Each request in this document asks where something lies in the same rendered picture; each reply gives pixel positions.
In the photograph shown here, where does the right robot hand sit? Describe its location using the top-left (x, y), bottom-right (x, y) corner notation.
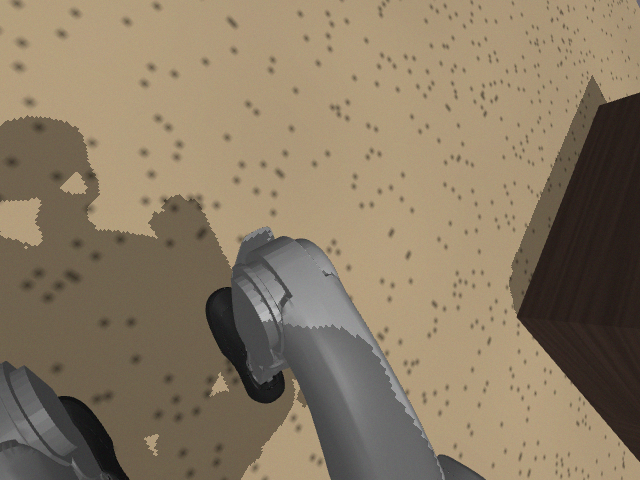
top-left (437, 454), bottom-right (486, 480)

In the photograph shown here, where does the right robot foot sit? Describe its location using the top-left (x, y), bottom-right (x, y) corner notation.
top-left (206, 287), bottom-right (285, 403)

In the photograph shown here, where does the left robot foot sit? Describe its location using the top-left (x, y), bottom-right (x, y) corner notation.
top-left (58, 396), bottom-right (130, 480)

